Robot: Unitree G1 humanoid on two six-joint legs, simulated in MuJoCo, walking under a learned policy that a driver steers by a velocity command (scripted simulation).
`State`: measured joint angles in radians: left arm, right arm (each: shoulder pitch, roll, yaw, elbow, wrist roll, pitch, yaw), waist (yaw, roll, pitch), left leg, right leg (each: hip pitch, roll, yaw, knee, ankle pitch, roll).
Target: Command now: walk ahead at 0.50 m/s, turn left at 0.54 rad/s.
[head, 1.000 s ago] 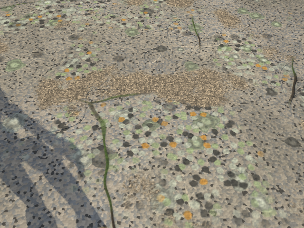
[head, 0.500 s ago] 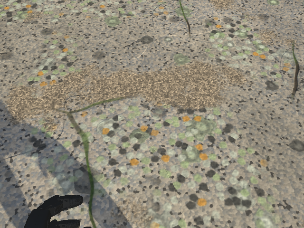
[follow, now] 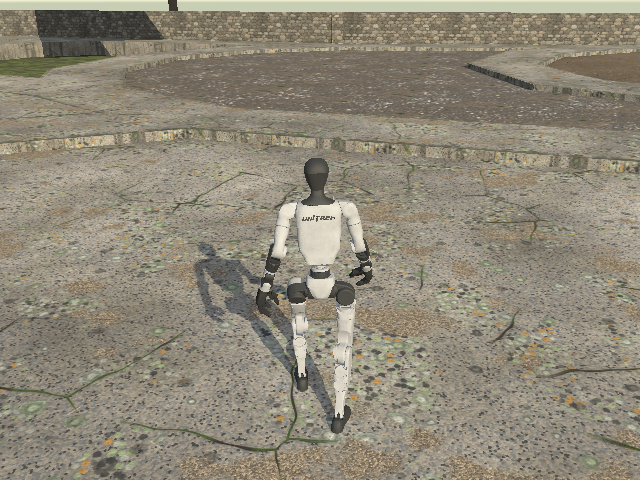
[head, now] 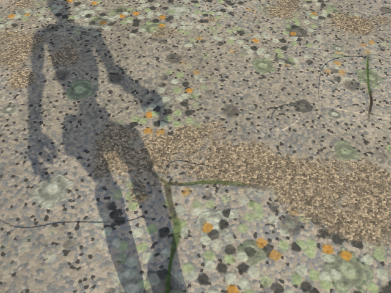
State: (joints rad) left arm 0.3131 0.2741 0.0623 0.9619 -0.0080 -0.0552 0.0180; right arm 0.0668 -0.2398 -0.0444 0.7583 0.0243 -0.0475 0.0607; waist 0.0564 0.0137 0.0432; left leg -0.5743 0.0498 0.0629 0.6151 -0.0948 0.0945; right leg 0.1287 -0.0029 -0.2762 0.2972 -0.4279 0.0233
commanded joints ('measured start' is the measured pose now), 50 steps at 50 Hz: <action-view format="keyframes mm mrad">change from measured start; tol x32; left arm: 1 -44 198 38 -74 -4 15 16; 20 -388 98 5 -298 0 -67 -34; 27 77 300 76 -177 31 -81 -41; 50 61 192 24 -92 -23 -8 -21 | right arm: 1 288 -215 -93 -14 9 -2 -9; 50 99 -163 -50 -161 -13 -50 -35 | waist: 1 -214 -67 -175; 50 -102 -86 -102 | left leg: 1 433 -111 31 -66 -32 91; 3 979 304 -913 -271 -202 375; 11 392 105 -358 -401 249 213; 23 472 107 -449 -233 46 93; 29 -208 -72 -263 692 -385 -65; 50 351 -50 -41 -170 30 -8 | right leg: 1 -142 -229 31 500 1089 -89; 3 -800 73 247 1122 -168 -4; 18 -633 -14 316 265 545 41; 25 -345 -27 332 140 401 -73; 28 202 -397 1098 -10 -121 -313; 33 -219 -221 619 -85 270 -231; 50 -182 -192 371 151 779 -150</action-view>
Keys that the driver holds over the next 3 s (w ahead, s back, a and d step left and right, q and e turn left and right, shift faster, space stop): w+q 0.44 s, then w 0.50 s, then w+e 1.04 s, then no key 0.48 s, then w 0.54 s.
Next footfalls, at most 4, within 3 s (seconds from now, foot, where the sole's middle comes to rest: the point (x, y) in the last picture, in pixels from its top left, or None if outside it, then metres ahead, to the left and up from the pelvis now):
0.02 left None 0.19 0.09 -0.76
0.50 right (225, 276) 0.51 -0.06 -0.76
1.02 left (132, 225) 0.67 0.28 -0.76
1.56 right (189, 154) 1.00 0.10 -0.76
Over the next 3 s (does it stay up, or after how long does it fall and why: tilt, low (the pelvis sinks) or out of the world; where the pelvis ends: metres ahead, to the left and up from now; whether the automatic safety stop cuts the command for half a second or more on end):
stays up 1.39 0.11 0.01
